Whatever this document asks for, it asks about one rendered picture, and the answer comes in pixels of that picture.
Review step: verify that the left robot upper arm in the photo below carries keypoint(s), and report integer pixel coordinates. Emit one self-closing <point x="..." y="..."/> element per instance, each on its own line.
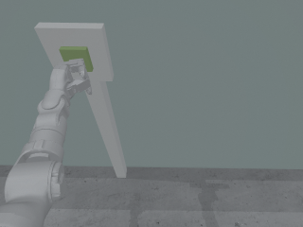
<point x="32" y="189"/>

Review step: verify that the button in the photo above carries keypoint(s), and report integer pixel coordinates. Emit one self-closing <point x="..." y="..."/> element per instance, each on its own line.
<point x="77" y="52"/>

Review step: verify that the robot left hand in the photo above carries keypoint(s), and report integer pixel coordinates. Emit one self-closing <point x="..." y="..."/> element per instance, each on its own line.
<point x="61" y="78"/>

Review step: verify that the robot left forearm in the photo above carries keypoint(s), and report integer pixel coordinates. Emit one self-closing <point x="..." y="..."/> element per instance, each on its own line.
<point x="49" y="131"/>

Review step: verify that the panel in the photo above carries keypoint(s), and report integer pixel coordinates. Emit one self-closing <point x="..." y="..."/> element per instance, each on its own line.
<point x="93" y="36"/>

